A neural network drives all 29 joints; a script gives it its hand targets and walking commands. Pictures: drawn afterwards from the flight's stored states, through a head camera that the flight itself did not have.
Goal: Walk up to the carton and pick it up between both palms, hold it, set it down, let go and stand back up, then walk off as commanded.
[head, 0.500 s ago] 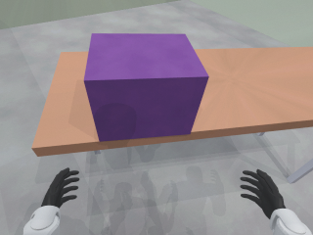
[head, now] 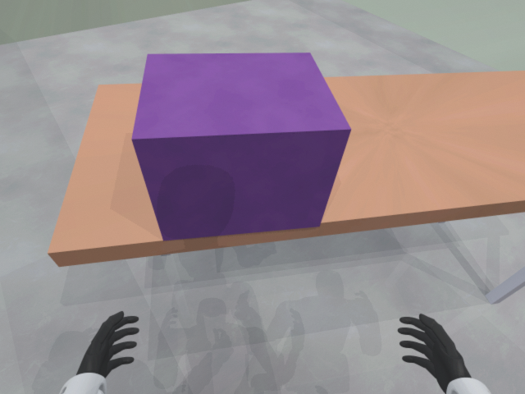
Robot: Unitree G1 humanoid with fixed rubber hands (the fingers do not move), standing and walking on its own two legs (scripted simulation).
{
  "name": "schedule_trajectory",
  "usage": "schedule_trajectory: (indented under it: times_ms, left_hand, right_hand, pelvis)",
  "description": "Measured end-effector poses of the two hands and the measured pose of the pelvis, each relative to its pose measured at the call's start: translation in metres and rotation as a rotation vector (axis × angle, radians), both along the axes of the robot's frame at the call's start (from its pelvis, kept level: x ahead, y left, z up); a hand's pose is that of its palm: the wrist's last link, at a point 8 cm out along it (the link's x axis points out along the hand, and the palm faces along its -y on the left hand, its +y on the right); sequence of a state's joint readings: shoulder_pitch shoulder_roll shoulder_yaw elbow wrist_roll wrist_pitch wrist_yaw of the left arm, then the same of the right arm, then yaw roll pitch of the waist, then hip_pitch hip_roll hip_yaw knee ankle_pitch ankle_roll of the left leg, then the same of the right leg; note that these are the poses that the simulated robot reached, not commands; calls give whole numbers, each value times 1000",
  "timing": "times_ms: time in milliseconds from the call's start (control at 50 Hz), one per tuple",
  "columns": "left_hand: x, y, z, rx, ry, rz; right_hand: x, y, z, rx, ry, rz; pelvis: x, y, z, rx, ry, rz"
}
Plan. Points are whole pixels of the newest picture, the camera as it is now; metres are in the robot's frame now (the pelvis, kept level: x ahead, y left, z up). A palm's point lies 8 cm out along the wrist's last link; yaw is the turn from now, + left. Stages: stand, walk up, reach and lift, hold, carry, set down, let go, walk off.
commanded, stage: set down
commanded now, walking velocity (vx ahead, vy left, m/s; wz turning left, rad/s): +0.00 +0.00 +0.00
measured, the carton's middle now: (238, 144) +0.51 +0.06 +0.11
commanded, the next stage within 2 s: let go in 0.28 s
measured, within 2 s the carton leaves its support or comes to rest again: neither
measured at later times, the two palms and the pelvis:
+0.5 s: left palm (100, 388) +0.17 +0.24 -0.08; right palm (438, 393) +0.17 -0.26 -0.07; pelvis +0.02 +0.00 +0.00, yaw +0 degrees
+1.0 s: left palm out of the picture +0.12 +0.26 -0.12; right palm out of the picture +0.13 -0.28 -0.10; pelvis +0.03 -0.02 +0.00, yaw +0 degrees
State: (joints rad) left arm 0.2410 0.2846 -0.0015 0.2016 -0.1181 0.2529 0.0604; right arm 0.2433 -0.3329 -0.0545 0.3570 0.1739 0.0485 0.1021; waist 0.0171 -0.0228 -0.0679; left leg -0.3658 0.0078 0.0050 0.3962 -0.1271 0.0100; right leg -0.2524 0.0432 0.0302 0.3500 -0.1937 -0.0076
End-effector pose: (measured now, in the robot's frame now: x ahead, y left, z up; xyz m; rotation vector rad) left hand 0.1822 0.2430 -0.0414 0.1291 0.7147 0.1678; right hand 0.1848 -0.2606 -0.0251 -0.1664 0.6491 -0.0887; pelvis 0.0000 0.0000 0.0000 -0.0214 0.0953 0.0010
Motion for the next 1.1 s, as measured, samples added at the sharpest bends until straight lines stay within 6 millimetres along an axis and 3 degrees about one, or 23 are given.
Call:
schedule_trajectory:
  times_ms: [300, 500, 760, 920, 1100]
  left_hand:
    - [-12, 0, -26, -1, 83, 5]
    - [-15, 1, -37, -4, 127, 7]
    - [-11, -1, -43, 5, 143, -5]
    - [-43, 11, -66, 39, 259, 51]
    - [-72, 14, -79, 45, 379, 91]
  right_hand:
    - [-15, -4, -26, -35, 76, 6]
    - [-19, 4, -42, -30, 102, 10]
    - [-23, -1, -53, -51, 142, 19]
    - [-44, -17, -72, -110, 323, -10]
    - [-55, -20, -83, -103, 394, -30]
  pelvis:
    - [8, -2, 0, 3, 10, 0]
    - [16, -4, 0, 5, 22, 0]
    - [26, -7, 0, 9, 34, 0]
    - [31, -15, -2, 21, 17, 0]
    - [34, -17, -3, 24, 19, 0]
